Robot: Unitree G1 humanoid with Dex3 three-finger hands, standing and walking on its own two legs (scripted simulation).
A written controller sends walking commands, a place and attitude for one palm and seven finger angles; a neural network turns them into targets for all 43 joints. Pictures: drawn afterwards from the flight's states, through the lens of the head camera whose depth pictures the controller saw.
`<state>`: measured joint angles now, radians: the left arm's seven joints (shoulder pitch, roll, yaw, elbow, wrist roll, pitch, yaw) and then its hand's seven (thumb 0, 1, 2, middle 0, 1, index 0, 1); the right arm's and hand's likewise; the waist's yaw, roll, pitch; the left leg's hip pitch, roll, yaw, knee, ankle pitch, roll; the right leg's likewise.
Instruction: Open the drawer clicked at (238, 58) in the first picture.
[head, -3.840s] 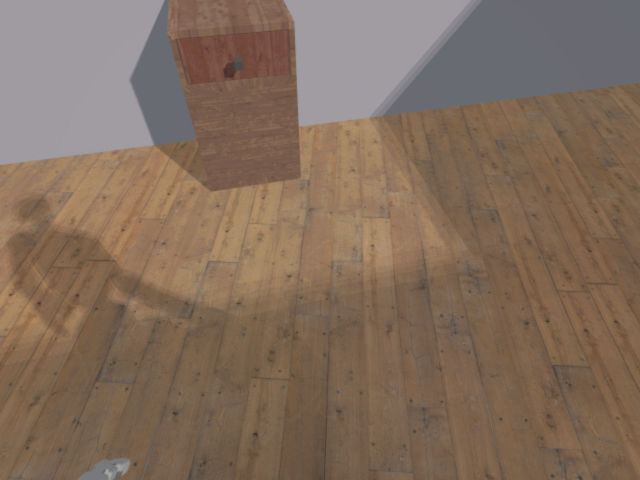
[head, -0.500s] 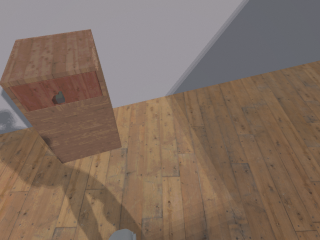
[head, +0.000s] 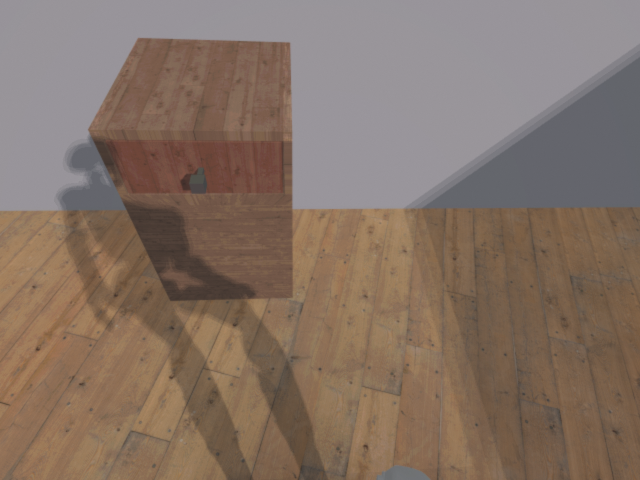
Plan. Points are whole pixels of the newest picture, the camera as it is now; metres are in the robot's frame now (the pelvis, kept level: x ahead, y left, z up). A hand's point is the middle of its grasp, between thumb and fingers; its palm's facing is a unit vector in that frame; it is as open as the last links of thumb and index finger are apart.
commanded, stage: turn to face it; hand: left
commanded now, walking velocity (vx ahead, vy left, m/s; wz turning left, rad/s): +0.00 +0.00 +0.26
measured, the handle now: (199, 179) +0.74 +0.34 -0.16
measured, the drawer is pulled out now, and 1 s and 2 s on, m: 0.00 0.00 0.00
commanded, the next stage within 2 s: take the last steps up to it in 0.18 s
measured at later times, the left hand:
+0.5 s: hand out of the picture +0.01 +0.13 -0.15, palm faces +0.23 -0.94 -0.24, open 7.3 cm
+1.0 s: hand out of the picture +0.08 +0.22 -0.17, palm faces +0.25 -0.96 -0.16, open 7.4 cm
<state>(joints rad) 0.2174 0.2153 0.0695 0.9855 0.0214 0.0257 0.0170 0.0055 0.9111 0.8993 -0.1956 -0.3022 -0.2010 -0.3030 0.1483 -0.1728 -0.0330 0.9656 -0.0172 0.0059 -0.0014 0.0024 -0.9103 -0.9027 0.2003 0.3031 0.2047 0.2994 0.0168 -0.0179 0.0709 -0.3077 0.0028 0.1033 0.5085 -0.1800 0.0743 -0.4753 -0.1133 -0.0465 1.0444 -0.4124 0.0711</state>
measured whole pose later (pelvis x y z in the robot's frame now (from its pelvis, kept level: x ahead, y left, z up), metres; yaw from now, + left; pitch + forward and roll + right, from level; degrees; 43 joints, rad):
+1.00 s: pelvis +0.09 +0.04 +0.01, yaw +11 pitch -1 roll +1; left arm 0.26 0.18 0.06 1.07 0.03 0.00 -0.02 0.01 0.91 0.90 -0.19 -0.30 -0.20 -0.30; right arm 0.36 -0.14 -0.03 1.09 -0.01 -0.06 -0.02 0.00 -0.93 -0.90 0.20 0.30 0.20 0.30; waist 0.02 -0.05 0.03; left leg 0.00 -0.02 0.14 0.30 -0.28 0.04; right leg -0.56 -0.12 -0.08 0.97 -0.23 0.01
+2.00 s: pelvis +0.28 +0.00 +0.00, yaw +7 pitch +0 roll +2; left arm 0.25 0.17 0.04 1.05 0.03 0.01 0.03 0.00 0.91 0.90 -0.20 -0.30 -0.20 -0.30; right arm 0.14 -0.19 -0.05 1.04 -0.01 0.06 -0.03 0.00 -0.91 -0.90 0.20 0.30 0.20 0.30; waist 0.01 0.04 0.07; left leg -0.34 0.04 0.02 0.73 -0.42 -0.02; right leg -0.22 0.00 -0.08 0.55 -0.34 -0.08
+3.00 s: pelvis +0.25 +0.04 +0.00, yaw +7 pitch +0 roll +0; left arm 0.32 0.13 -0.01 1.10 0.02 -0.02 0.03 0.01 0.92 0.90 -0.20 -0.30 -0.20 -0.30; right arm 0.37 -0.10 0.04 1.09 -0.02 -0.02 -0.02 0.00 -0.91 -0.90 0.20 0.30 0.20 0.30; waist 0.00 0.01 -0.01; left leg -0.17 -0.05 0.08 0.44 -0.27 0.07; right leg -0.23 -0.02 -0.08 0.48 -0.25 -0.02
